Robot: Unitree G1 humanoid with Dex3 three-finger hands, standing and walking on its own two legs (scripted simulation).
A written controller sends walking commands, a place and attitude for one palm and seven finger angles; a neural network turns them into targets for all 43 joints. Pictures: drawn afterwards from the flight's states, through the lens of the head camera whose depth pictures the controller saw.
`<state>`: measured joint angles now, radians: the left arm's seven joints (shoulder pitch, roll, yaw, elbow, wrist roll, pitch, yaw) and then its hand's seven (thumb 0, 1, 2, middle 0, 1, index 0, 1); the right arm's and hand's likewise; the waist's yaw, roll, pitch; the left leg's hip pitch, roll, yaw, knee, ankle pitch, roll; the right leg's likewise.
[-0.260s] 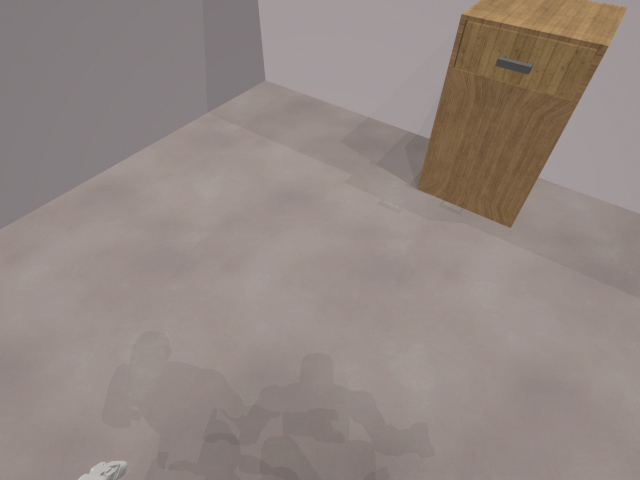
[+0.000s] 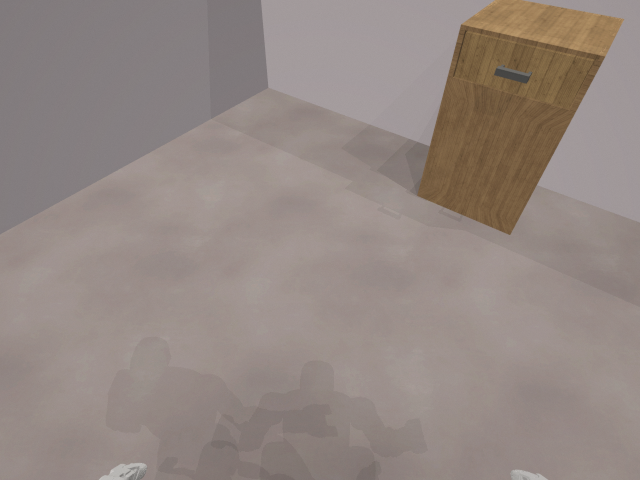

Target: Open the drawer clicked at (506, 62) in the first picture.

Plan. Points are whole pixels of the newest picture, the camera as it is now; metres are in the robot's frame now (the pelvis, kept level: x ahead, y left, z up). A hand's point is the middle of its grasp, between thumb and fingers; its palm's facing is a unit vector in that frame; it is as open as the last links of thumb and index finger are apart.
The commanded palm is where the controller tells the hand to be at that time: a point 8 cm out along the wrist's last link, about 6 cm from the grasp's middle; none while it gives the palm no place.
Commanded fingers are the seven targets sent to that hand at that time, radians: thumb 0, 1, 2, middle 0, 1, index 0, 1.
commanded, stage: stand and wait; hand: left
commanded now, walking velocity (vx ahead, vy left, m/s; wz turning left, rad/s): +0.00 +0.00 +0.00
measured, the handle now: (514, 72) +1.41 -0.60 -0.08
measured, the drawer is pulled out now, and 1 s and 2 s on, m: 0.00 0.00 0.00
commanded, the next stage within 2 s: look at it before walking up in 0.76 s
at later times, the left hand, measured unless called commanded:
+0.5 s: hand out of the picture +0.05 +0.24 -0.15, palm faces -0.04 -0.94 -0.35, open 7.3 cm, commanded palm none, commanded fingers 0.00 0.90 0.90 -0.20 -0.30 -0.20 -0.30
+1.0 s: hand out of the picture +0.06 +0.24 -0.15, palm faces -0.04 -0.94 -0.34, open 7.3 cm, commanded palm none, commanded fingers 0.00 0.90 0.90 -0.20 -0.30 -0.20 -0.30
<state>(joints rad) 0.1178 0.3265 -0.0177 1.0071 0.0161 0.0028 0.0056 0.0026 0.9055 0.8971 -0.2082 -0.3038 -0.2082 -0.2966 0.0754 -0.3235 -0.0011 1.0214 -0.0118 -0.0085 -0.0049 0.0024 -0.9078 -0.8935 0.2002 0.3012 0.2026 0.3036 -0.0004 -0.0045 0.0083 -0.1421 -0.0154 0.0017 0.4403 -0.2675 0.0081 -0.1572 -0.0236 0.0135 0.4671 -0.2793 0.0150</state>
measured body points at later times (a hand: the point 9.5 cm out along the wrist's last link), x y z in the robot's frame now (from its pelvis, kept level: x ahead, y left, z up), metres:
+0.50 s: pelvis -0.02 -0.01 +0.00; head -0.02 -0.01 +0.45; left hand +0.06 +0.29 -0.13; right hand +0.05 -0.31 -0.13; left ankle -0.02 +0.12 -0.74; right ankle -0.02 -0.13 -0.74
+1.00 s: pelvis -0.02 -0.01 +0.01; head -0.01 -0.01 +0.45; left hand +0.06 +0.28 -0.13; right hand +0.06 -0.31 -0.13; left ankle -0.02 +0.12 -0.74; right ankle -0.02 -0.13 -0.74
